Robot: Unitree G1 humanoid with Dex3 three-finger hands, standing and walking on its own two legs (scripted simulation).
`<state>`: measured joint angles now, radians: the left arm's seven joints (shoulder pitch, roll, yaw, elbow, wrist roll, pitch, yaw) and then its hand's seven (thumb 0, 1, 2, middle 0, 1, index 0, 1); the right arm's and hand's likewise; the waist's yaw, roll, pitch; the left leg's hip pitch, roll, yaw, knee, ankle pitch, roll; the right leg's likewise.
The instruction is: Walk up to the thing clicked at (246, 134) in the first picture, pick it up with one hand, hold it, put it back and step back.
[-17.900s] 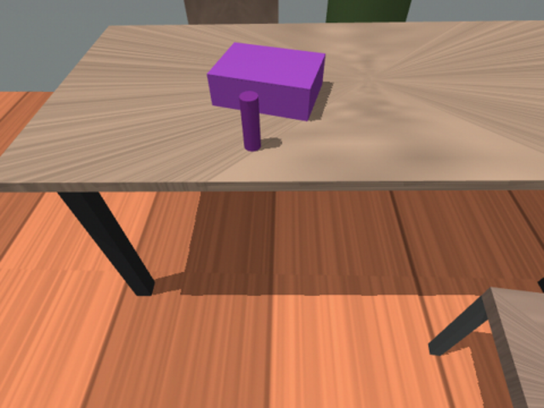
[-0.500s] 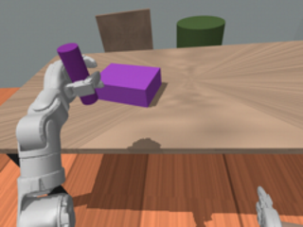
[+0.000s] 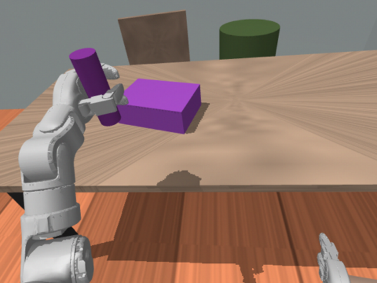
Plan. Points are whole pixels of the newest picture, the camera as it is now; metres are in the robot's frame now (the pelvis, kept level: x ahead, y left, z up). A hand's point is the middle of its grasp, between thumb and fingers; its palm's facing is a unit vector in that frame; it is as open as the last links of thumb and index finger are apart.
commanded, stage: hold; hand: left
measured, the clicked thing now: (98, 90) +0.35 +0.18 +0.30
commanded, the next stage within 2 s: crouch in 0.26 s
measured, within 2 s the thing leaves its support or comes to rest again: neither
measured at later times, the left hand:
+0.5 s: hand (110, 97) +0.35 +0.16 +0.28, palm faces +0.13 -0.99 +0.01, open 5.1 cm
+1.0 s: hand (125, 111) +0.43 +0.18 +0.20, palm faces +0.17 -0.98 +0.01, open 5.1 cm
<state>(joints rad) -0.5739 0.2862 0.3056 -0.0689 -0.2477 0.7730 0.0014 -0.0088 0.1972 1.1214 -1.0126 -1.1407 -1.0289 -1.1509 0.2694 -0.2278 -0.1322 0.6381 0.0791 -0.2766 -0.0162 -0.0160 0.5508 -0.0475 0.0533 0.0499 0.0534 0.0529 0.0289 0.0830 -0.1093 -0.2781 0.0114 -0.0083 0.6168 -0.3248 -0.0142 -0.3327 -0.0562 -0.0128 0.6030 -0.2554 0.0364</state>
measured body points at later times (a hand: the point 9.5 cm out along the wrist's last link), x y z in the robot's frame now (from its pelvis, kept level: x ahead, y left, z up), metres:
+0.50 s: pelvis +0.00 +0.00 +0.00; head -0.05 -0.04 +0.45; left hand +0.34 +0.22 +0.28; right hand +0.17 -0.26 -0.07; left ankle +0.00 +0.13 -0.73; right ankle +0.04 -0.14 -0.73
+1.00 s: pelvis -0.01 +0.00 +0.00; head -0.01 -0.02 +0.45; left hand +0.42 +0.23 +0.20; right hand +0.14 -0.27 -0.07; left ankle +0.00 +0.13 -0.73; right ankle +0.04 -0.14 -0.73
